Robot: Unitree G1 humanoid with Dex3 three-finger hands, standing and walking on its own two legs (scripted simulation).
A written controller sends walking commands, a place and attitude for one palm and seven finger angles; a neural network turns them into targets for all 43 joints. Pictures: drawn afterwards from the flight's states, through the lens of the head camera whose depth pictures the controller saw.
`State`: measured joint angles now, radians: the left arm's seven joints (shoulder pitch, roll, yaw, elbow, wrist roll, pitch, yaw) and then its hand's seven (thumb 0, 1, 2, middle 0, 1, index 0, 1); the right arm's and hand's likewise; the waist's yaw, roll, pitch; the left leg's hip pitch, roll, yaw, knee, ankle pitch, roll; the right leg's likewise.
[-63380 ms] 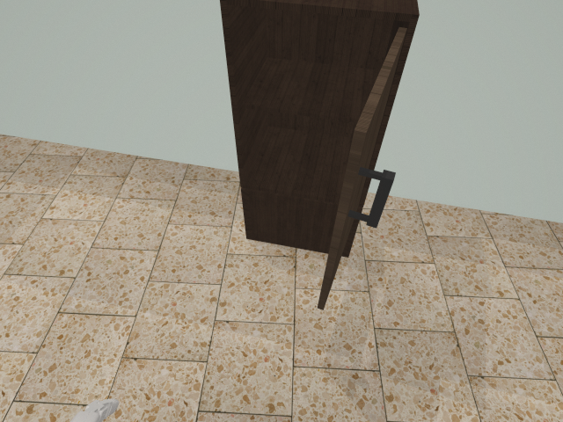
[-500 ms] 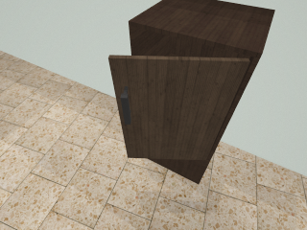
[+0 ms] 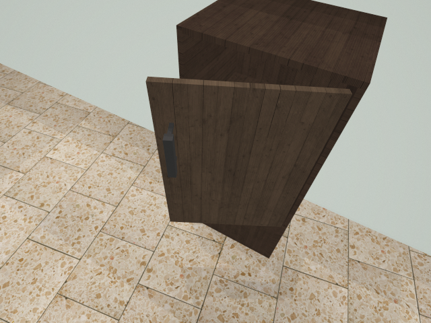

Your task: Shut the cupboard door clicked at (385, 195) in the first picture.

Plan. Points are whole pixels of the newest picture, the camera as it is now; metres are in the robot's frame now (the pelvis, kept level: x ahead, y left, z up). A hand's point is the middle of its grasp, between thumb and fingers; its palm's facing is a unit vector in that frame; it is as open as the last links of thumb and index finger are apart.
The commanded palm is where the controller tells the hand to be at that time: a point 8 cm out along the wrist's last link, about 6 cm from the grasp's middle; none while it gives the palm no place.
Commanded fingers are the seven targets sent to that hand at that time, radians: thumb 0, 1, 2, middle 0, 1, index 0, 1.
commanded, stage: raise the hand and make a fist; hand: left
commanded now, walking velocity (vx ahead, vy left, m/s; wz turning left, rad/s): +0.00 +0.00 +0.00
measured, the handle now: (171, 150) +0.48 +0.13 +0.01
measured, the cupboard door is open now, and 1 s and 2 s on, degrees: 27 27 27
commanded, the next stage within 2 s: bring the fist close to the handle in 1.88 s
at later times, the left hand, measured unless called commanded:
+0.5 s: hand out of the picture +0.12 +0.17 -0.05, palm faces +0.19 -0.98 -0.06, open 5.6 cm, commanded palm +0.12 +0.21 -0.04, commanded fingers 0.00 0.90 0.90 -0.69 -0.84 -0.69 -0.84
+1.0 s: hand (128, 293) +0.18 +0.16 -0.03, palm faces +0.00 -1.00 -0.01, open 3.4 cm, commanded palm +0.15 +0.22 -0.01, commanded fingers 0.00 0.90 0.90 -1.15 -1.34 -1.15 -1.34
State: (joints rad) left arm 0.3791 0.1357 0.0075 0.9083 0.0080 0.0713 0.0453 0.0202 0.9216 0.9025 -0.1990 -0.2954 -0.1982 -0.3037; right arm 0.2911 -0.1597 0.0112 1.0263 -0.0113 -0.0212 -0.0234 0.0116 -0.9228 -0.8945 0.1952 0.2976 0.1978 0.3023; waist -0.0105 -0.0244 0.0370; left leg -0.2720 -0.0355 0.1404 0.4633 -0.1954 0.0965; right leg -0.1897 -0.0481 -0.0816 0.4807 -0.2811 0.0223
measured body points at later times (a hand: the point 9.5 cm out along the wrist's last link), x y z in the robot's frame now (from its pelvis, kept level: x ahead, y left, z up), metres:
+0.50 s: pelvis +0.00 -0.05 -0.10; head +0.05 -0.03 +0.35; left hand +0.11 +0.22 -0.05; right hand +0.27 -0.26 -0.13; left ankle +0.04 +0.05 -0.74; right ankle +0.01 -0.12 -0.74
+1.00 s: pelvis +0.00 -0.02 -0.08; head +0.06 -0.01 +0.36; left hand +0.17 +0.22 -0.03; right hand +0.17 -0.28 -0.16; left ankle +0.04 +0.05 -0.74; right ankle +0.01 -0.12 -0.74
